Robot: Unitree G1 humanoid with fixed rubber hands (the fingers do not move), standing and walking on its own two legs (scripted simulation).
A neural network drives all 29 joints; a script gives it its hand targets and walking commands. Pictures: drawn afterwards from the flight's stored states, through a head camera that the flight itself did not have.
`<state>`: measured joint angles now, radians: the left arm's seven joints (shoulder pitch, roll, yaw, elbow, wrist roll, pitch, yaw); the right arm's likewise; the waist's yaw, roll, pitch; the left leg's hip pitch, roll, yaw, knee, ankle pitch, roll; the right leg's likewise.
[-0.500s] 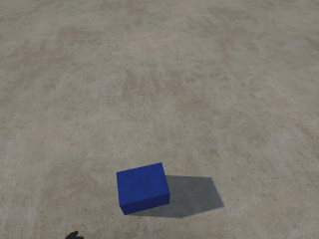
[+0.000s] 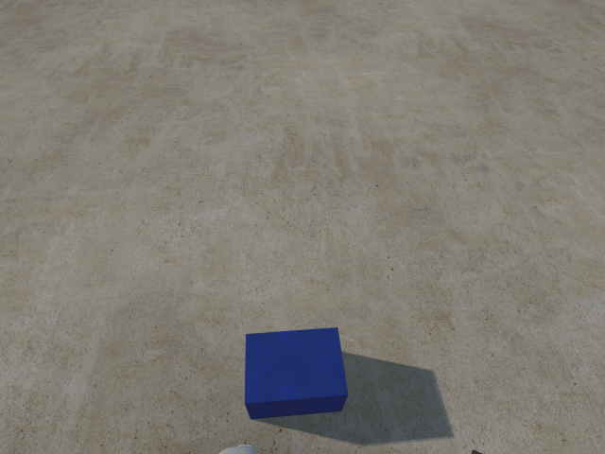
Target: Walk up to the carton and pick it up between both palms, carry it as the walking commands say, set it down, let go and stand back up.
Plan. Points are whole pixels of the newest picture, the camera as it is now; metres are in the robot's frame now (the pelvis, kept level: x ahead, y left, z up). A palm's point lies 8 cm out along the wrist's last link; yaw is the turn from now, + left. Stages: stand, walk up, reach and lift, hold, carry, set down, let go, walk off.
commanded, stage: walk up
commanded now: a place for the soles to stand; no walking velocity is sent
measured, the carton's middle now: (294, 373) +0.44 +0.04 -0.66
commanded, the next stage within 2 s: none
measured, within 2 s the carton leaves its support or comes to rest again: neither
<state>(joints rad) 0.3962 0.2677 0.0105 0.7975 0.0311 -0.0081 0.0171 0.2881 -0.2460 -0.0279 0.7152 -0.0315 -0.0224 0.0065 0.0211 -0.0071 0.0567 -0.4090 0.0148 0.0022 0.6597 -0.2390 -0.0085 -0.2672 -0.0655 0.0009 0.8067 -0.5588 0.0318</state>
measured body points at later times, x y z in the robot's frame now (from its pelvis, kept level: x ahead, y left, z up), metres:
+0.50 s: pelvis +0.02 -0.01 +0.00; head +0.04 +0.00 +0.45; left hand +0.16 +0.27 -0.10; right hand +0.17 -0.26 -0.10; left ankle +0.07 +0.13 -0.72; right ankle +0.02 -0.12 -0.72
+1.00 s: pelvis +0.01 -0.02 +0.01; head +0.03 +0.00 +0.45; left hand +0.04 +0.27 -0.12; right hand +0.18 -0.25 -0.09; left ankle +0.07 +0.13 -0.72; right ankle +0.02 -0.12 -0.72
